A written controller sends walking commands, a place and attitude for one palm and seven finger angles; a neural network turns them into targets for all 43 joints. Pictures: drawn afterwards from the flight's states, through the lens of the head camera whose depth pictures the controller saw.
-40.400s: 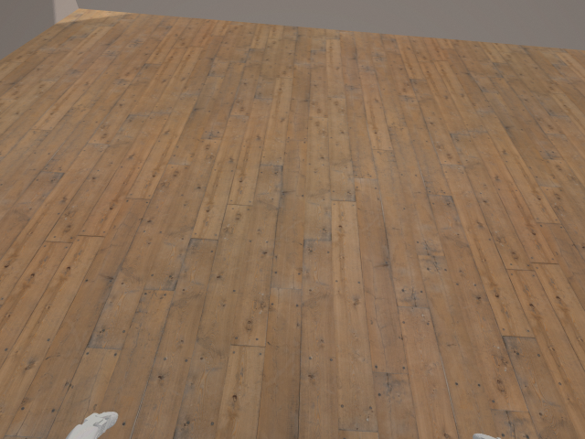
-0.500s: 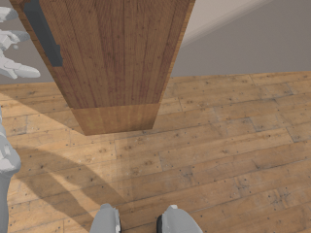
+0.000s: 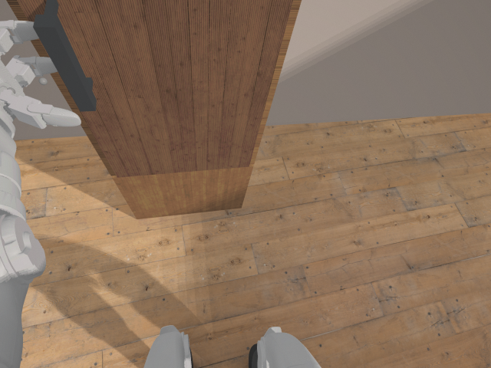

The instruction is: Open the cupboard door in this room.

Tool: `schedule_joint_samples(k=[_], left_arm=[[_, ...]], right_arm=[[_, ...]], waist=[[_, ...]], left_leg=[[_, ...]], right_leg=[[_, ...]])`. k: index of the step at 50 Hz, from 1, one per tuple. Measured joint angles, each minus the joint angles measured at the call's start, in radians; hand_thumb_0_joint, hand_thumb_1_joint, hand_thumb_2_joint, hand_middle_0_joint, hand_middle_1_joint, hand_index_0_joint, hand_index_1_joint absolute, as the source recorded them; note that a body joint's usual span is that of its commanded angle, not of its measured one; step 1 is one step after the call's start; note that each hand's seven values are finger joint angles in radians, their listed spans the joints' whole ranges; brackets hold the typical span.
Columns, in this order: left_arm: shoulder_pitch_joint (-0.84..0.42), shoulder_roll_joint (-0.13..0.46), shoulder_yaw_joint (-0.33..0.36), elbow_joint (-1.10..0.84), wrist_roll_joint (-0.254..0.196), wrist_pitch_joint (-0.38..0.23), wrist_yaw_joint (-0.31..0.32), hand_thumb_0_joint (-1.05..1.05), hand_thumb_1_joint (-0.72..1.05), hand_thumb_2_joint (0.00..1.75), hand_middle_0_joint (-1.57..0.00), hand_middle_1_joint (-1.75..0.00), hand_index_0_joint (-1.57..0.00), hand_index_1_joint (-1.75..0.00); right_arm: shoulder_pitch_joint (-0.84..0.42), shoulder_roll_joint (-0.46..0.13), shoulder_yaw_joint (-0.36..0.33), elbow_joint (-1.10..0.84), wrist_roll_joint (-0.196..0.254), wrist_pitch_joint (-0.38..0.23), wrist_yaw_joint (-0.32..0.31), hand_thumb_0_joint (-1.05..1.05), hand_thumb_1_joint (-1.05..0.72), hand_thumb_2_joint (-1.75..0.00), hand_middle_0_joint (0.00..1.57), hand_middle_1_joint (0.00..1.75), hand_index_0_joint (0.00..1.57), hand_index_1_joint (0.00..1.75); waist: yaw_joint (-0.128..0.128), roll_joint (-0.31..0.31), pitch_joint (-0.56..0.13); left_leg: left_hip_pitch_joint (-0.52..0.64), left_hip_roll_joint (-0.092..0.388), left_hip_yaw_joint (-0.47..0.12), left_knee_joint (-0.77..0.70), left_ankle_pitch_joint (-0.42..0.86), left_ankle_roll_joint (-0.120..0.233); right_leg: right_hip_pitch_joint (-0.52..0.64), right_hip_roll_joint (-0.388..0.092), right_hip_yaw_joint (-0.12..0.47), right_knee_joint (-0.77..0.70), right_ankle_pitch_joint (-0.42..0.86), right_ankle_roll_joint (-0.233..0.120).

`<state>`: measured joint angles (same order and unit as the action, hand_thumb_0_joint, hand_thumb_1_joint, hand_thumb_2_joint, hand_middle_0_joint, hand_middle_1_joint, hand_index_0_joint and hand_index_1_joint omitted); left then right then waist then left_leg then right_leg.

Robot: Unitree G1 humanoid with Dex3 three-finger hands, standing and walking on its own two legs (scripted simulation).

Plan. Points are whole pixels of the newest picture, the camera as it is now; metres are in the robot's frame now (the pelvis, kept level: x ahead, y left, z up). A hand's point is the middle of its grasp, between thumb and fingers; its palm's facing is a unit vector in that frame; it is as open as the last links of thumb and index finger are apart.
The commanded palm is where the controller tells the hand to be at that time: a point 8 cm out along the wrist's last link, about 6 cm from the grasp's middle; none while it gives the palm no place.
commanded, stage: slide the fingers in behind the handle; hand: left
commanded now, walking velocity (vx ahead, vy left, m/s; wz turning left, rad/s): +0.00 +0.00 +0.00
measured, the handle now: (71, 59) +0.57 +0.22 +0.10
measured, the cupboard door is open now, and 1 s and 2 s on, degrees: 0 0 0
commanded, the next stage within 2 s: close the thumb around the handle in 1.16 s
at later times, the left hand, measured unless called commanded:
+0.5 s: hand (65, 80) +0.52 +0.22 +0.10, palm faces +0.07 -1.00 +0.01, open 13.9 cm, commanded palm +0.51 +0.25 +0.10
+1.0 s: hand (82, 79) +0.53 +0.20 +0.11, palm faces +0.08 -1.00 -0.01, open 13.9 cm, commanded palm +0.51 +0.24 +0.10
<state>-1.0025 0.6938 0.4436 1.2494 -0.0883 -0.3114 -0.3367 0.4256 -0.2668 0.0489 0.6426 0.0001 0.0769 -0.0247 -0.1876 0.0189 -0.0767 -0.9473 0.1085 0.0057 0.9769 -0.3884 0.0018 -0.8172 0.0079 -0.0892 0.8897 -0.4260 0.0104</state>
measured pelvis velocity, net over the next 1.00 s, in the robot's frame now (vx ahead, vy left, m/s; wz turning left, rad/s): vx -0.01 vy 0.00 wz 0.00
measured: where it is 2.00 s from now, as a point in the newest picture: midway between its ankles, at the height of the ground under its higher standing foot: outside the picture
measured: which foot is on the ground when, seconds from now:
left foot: down 0.00-1.00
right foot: down 0.00-1.00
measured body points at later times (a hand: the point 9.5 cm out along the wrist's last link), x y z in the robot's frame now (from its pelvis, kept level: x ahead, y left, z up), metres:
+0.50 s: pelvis +0.00 +0.00 +0.00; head +0.13 +0.03 +0.43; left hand +0.52 +0.28 +0.11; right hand -0.02 -0.26 -0.11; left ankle +0.03 +0.12 -0.68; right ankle -0.01 -0.13 -0.68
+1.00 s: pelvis -0.01 +0.00 +0.00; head +0.12 +0.02 +0.43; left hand +0.52 +0.26 +0.11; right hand -0.02 -0.26 -0.11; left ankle +0.03 +0.12 -0.68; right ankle -0.01 -0.13 -0.68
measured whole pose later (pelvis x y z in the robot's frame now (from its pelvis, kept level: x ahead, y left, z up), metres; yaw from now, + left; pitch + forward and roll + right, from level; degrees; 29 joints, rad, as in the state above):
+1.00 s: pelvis -0.01 +0.00 +0.00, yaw +0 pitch +20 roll -4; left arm -1.03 0.58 0.40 1.25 -0.06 -0.35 -0.19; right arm 0.42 -0.26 0.04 0.64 -0.01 0.05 0.00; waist -0.20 0.03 -0.08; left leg -0.95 0.10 0.01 0.98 -0.38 0.00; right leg -0.83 0.00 -0.08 0.91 -0.43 0.01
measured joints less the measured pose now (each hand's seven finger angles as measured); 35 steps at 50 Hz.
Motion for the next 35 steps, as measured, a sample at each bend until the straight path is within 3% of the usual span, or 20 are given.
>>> schedule_joint_samples(k=[11,16,22,27,35], left_arm=[[0.003,-0.024,0.018,-0.004,0.013,-0.009,0.026,-0.02,-0.50,0.30,-0.30,-1.20,-0.30,-1.22],[0.001,-0.031,-0.004,-0.012,0.014,-0.006,0.038,-0.02,-0.50,0.30,-0.31,-1.20,-0.31,-1.22],[-0.008,-0.079,-0.035,-0.021,-0.005,-0.010,0.061,-0.01,-0.51,0.30,-0.30,-1.20,-0.31,-1.22],[-0.007,-0.097,-0.025,-0.024,0.009,-0.017,0.096,-0.01,-0.50,0.30,-0.31,-1.21,-0.31,-1.23],[-0.007,-0.138,-0.063,-0.038,0.017,-0.026,0.126,-0.02,-0.51,0.30,-0.31,-1.21,-0.30,-1.22]], right_arm=[[-0.022,-0.004,-0.003,-0.021,0.000,-0.008,0.004,0.01,-0.90,-0.90,0.20,0.30,0.20,0.30],[-0.016,-0.001,-0.006,-0.019,-0.002,-0.008,0.008,0.01,-0.90,-0.90,0.20,0.30,0.20,0.30],[-0.007,0.005,-0.009,-0.003,-0.007,-0.011,0.014,0.01,-0.90,-0.90,0.20,0.30,0.20,0.30],[-0.002,0.011,-0.009,0.004,-0.012,-0.016,0.021,0.01,-0.90,-0.90,0.20,0.30,0.20,0.30],[0.001,0.014,-0.017,0.013,-0.017,-0.020,0.031,0.01,-0.90,-0.90,0.20,0.30,0.20,0.30]], waist=[[-0.011,-0.005,-0.004],[-0.006,-0.001,-0.003],[0.003,0.004,-0.002],[0.003,0.003,-0.007],[0.002,0.008,-0.012]], left_leg=[[0.003,0.002,0.006,0.004,-0.004,0.002],[0.001,-0.001,0.006,0.006,-0.004,0.003],[0.000,-0.008,0.005,0.005,-0.003,0.006],[-0.004,-0.010,0.006,0.007,-0.003,0.007],[0.001,-0.011,0.005,0.007,-0.003,0.005]], right_leg=[[-0.001,0.001,0.007,0.006,-0.002,0.002],[-0.002,-0.001,0.007,0.007,-0.002,0.003],[-0.002,-0.007,0.006,0.007,-0.003,0.006],[-0.007,-0.010,0.008,0.013,-0.005,0.007],[-0.003,-0.010,0.007,0.014,-0.006,0.006]])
